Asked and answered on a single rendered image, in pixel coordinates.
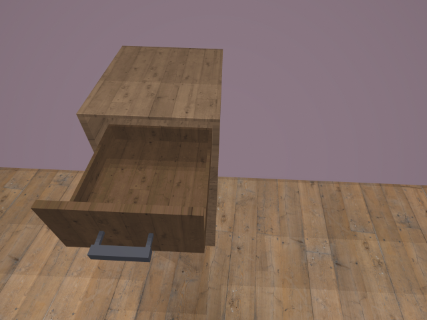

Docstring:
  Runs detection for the handle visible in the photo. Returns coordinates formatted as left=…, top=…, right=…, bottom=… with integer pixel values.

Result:
left=87, top=231, right=154, bottom=262

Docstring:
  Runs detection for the drawer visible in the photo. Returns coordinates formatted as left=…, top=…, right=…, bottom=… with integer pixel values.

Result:
left=31, top=124, right=212, bottom=253

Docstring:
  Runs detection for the cabinet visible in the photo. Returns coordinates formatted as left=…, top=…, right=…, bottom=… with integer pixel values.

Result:
left=76, top=46, right=223, bottom=246

